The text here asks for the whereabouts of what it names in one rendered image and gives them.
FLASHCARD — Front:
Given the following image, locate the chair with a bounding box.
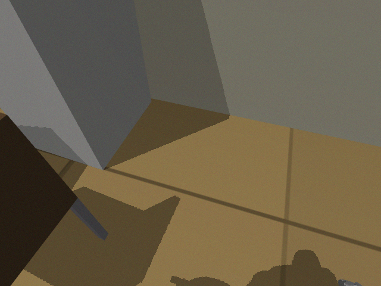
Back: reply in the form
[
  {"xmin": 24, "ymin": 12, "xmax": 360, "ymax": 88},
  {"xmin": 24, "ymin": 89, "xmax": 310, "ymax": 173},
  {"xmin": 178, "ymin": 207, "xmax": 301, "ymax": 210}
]
[{"xmin": 0, "ymin": 113, "xmax": 108, "ymax": 286}]

